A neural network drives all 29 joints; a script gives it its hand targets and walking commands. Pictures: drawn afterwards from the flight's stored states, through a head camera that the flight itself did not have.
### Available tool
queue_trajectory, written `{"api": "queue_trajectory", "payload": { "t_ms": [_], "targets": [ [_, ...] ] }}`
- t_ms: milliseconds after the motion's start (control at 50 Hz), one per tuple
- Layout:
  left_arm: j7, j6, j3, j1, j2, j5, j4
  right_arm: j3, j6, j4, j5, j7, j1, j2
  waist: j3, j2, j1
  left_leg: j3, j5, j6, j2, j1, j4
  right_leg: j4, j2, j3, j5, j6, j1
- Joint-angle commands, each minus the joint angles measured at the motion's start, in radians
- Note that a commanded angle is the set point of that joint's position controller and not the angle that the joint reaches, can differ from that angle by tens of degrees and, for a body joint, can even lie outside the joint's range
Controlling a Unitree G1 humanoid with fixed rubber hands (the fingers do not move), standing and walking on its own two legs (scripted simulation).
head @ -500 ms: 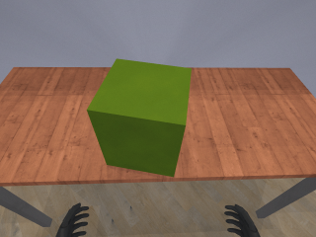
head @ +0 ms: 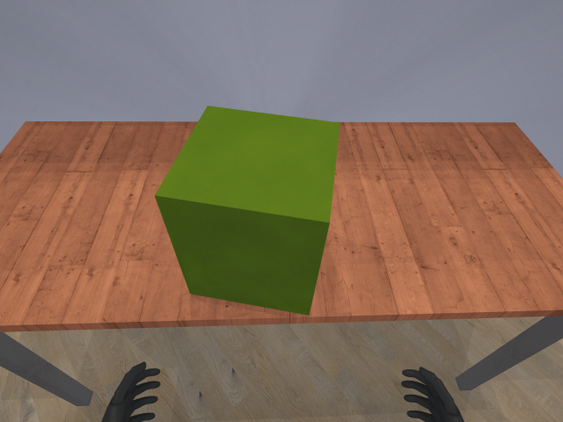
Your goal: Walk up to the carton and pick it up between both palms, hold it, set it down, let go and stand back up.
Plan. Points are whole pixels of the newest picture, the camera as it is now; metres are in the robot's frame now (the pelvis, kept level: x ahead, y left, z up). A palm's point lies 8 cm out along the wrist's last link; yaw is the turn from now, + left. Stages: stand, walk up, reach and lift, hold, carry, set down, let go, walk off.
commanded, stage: let go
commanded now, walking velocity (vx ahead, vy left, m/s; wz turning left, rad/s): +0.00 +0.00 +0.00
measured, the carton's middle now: (260, 214) +0.43 +0.02 +0.05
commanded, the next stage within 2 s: stand in 0.10 s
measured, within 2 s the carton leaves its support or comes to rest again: neither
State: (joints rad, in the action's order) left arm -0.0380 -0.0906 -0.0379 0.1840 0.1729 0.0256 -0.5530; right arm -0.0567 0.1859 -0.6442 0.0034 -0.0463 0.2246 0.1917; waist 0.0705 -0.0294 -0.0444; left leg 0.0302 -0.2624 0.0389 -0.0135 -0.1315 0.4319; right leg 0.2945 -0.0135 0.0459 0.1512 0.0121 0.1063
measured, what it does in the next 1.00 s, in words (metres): stands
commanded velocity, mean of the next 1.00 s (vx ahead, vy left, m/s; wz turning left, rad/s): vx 0.00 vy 0.00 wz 0.00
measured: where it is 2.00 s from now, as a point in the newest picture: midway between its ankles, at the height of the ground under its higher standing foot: outside the picture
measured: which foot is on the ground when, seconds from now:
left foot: down 0.00-1.00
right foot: down 0.00-1.00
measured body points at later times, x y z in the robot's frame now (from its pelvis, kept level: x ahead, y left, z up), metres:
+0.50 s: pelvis +0.00 -0.01 +0.00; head +0.00 -0.01 +0.45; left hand +0.15 +0.29 -0.10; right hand +0.14 -0.31 -0.08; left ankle -0.02 +0.09 -0.75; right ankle +0.01 -0.13 -0.75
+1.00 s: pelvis +0.00 -0.01 +0.00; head +0.00 -0.01 +0.45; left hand +0.11 +0.30 -0.11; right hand +0.13 -0.30 -0.09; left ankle -0.02 +0.09 -0.75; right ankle +0.01 -0.13 -0.75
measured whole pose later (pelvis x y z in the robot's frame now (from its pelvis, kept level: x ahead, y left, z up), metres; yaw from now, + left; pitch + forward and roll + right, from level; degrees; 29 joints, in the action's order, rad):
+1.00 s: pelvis +0.00 -0.01 +0.00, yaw +0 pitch -2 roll -1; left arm 0.02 0.00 -0.04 0.18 0.36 0.00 -0.92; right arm 0.01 0.03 -0.70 0.02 -0.03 0.22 0.38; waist 0.02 -0.03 -0.04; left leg 0.03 -0.26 0.04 -0.02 -0.13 0.43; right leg 0.35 -0.01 0.05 0.18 0.01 0.13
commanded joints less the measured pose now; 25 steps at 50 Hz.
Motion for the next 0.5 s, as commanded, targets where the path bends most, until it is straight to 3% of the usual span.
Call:
{"api": "queue_trajectory", "payload": {
  "t_ms": [0,60,80,100,120,180,200,220,260,300,320,340,400,480],
  "targets": [
    [-0.005,0.034,0.032,-0.103,0.069,-0.04,0.112,-0.039,0.034,-0.052,0.037,-0.018,-0.129,0.138,-0.115,0.022,0.054,-0.075,0.23,-0.091,0.037,0.03,-0.103,0.066,-0.04,0.012,-0.042,-0.042,-0.036],
    [-0.003,0.033,0.034,-0.093,0.069,-0.041,0.106,-0.035,0.034,-0.042,0.037,-0.018,-0.127,0.139,-0.104,0.015,0.048,-0.079,0.235,-0.09,0.034,0.03,-0.105,0.067,-0.037,0.009,-0.057,-0.044,-0.047],
    [-0.003,0.072,-0.087,-0.039,0.349,-0.081,0.018,-0.053,-0.052,-0.034,0.061,0.028,0.015,0.308,-0.192,-0.021,0.04,0.055,0.374,-0.065,0.091,-0.08,-0.035,0.146,0.103,-0.064,-0.161,-0.044,-0.053],
    [0.005,0.089,-0.087,-0.023,0.334,-0.074,0.013,-0.061,-0.079,-0.046,0.051,0.048,0.022,0.321,-0.161,-0.027,0.033,0.056,0.33,-0.048,0.099,-0.07,-0.026,0.14,0.113,-0.081,-0.158,-0.044,-0.038],
    [0.012,0.096,-0.098,-0.066,0.338,-0.066,0.015,-0.053,-0.098,-0.033,0.055,0.054,0.013,0.281,-0.206,0.011,0.036,0.066,0.307,-0.032,0.108,-0.049,-0.041,0.152,0.109,-0.068,-0.1,-0.044,-0.03],
    [0.032,0.113,-0.083,-0.076,0.286,-0.076,-0.014,-0.036,-0.111,-0.029,0.062,0.052,0.025,0.289,-0.118,0.02,0.048,0.082,0.145,-0.019,0.102,-0.102,-0.096,0.117,0.1,-0.08,-0.033,-0.039,-0.003],
    [0.035,0.115,-0.072,-0.068,0.274,-0.066,-0.029,-0.036,-0.109,-0.024,0.052,0.055,0.037,0.294,-0.122,-0.004,0.037,0.086,0.131,-0.02,0.11,-0.108,-0.086,0.112,0.108,-0.098,-0.036,-0.045,0.003],
    [0.038,0.124,-0.07,-0.063,0.276,-0.066,-0.051,-0.028,-0.107,-0.027,0.06,0.051,0.031,0.293,-0.081,0.022,0.045,0.101,0.121,-0.011,0.112,-0.1,-0.095,0.107,0.114,-0.104,-0.02,-0.047,0.032],
    [0.047,0.124,-0.056,-0.062,0.296,-0.06,-0.076,-0.03,-0.112,-0.025,0.059,0.045,0.002,0.313,-0.111,0.009,0.048,0.112,0.083,-0.006,0.121,-0.098,-0.1,0.108,0.107,-0.099,-0.001,-0.05,0.035],
    [0.049,0.132,-0.048,-0.069,0.31,-0.068,-0.084,-0.027,-0.117,-0.034,0.052,0.044,0.0,0.331,-0.137,0.022,0.05,0.105,0.097,-0.007,0.109,-0.097,-0.089,0.101,0.107,-0.104,-0.012,-0.049,0.009],
    [0.053,0.138,-0.045,-0.083,0.324,-0.075,-0.101,-0.027,-0.119,-0.043,0.051,0.04,0.008,0.326,-0.137,0.024,0.034,0.093,0.115,-0.005,0.103,-0.081,-0.096,0.104,0.11,-0.103,-0.028,-0.054,0.01],
    [0.053,0.132,-0.046,-0.086,0.341,-0.067,-0.105,-0.028,-0.123,-0.039,0.051,0.038,-0.014,0.324,-0.116,-0.007,0.041,0.096,0.102,-0.004,0.105,-0.091,-0.091,0.098,0.108,-0.103,-0.035,-0.054,0.026],
    [0.054,0.139,-0.044,-0.07,0.372,-0.062,-0.143,-0.028,-0.134,-0.044,0.041,0.036,0.009,0.369,-0.096,0.04,0.04,0.107,0.158,-0.003,0.109,-0.08,-0.094,0.091,0.11,-0.095,-0.068,-0.051,0.019],
    [0.052,0.141,-0.04,-0.081,0.376,-0.054,-0.169,-0.019,-0.134,-0.057,0.043,0.037,0.0,0.377,-0.113,0.002,0.042,0.106,0.141,0.006,0.117,-0.077,-0.096,0.095,0.125,-0.116,-0.064,-0.066,0.005]
  ]
}}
